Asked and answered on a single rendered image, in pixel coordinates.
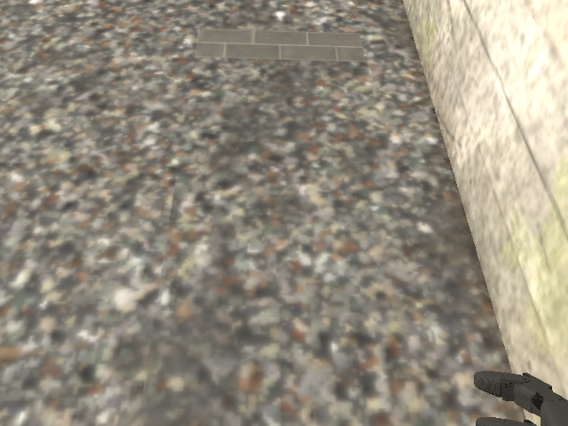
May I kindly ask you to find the robot right hand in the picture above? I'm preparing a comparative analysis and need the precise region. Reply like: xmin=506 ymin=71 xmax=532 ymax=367
xmin=474 ymin=371 xmax=568 ymax=426

